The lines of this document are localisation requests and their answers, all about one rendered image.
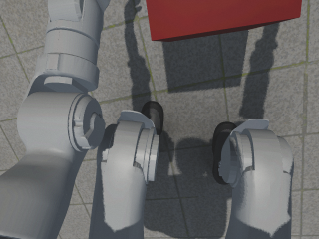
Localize robot right foot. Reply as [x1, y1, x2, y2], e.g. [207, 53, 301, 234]
[212, 121, 237, 185]

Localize carton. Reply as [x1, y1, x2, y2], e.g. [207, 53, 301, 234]
[146, 0, 302, 42]

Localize robot left forearm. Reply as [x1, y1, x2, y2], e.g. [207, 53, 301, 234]
[16, 0, 111, 134]

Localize robot left upper arm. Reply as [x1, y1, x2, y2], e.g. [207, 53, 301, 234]
[0, 91, 106, 239]

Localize right robot shin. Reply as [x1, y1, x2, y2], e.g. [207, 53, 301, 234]
[218, 119, 294, 184]

